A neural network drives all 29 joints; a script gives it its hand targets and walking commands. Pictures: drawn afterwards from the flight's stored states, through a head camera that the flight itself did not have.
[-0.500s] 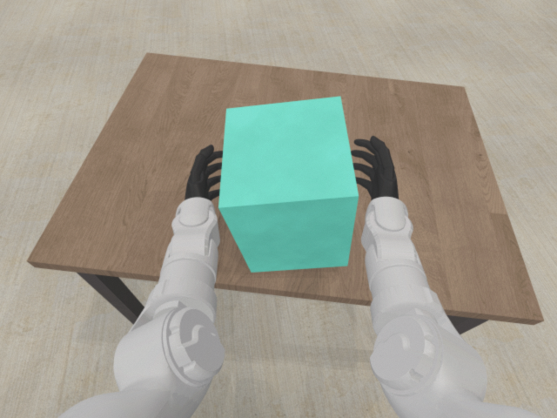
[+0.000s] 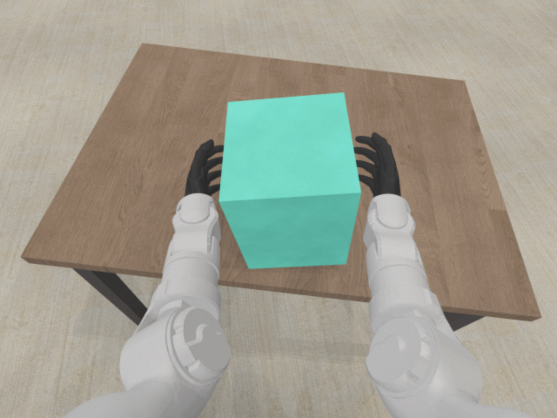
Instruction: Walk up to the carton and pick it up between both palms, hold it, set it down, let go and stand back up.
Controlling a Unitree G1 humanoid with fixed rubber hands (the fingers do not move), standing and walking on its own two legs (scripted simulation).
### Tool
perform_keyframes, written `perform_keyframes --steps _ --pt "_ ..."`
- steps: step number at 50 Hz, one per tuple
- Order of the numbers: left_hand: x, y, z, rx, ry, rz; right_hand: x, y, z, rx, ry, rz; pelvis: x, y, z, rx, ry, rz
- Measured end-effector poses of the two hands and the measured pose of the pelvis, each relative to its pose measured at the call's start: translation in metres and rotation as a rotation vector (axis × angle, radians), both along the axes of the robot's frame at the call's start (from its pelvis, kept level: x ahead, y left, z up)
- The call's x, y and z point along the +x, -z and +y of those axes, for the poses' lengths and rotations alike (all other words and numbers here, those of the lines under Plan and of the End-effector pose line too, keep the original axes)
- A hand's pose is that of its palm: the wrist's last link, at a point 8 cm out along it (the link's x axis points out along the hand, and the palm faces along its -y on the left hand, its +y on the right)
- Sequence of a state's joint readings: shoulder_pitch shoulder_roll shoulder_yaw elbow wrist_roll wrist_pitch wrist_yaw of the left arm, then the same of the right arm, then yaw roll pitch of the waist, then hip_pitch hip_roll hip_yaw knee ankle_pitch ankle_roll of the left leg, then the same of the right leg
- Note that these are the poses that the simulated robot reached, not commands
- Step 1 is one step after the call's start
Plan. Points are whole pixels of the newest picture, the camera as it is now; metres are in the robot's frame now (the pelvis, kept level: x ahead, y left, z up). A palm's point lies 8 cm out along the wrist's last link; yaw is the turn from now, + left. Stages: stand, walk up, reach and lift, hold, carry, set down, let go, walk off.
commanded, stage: set down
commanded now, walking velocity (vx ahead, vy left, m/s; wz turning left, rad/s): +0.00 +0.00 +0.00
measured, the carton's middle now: (291, 189) +0.49 +0.04 -0.01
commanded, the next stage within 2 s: none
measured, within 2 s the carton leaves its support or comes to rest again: rests again in 1.54 s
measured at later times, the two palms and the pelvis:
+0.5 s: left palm (203, 193) +0.43 +0.17 +0.04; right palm (384, 192) +0.45 -0.09 +0.07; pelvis +0.00 +0.00 +0.00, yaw +0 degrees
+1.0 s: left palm (209, 197) +0.43 +0.17 +0.03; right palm (388, 201) +0.44 -0.10 +0.06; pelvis +0.00 +0.00 +0.00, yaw +0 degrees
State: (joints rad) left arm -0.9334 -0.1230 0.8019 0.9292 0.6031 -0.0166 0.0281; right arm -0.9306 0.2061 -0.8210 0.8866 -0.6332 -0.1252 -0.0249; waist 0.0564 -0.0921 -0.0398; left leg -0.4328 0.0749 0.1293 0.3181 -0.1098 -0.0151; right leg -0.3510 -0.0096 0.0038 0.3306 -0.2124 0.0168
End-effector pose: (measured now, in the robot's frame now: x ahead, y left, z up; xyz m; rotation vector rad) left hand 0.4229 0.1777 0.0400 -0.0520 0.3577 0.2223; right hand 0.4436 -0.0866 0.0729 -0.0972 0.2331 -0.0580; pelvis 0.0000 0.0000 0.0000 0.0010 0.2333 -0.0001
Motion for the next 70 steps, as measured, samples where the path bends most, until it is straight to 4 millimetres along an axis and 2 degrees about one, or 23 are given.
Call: perform_keyframes --steps 42,54,57,64,70 --pt "0.004 0.008 -0.006 0.015 0.020 -0.034 -0.001 0.010 -0.007 -0.027 0.014 -0.004 0.003 0.001 0.000 0.004 0.000 0.023" --pt "0.004 0.016 -0.013 0.012 0.048 -0.028 -0.010 0.026 -0.018 -0.031 0.032 0.040 0.000 0.003 0.001 0.003 0.010 0.044" --pt "0.002 0.019 -0.012 0.017 0.043 -0.021 -0.013 0.034 -0.018 -0.020 0.019 0.060 -0.002 0.003 0.001 0.001 0.014 0.055" --pt "0.000 0.023 -0.010 0.022 0.049 -0.020 -0.013 0.036 -0.016 -0.013 0.020 0.052 -0.008 0.005 0.002 -0.005 0.010 0.083" --pt "0.001 0.026 0.001 0.010 0.039 0.004 -0.008 0.041 -0.009 0.005 -0.030 0.103 -0.011 0.009 0.006 -0.014 0.014 0.130"
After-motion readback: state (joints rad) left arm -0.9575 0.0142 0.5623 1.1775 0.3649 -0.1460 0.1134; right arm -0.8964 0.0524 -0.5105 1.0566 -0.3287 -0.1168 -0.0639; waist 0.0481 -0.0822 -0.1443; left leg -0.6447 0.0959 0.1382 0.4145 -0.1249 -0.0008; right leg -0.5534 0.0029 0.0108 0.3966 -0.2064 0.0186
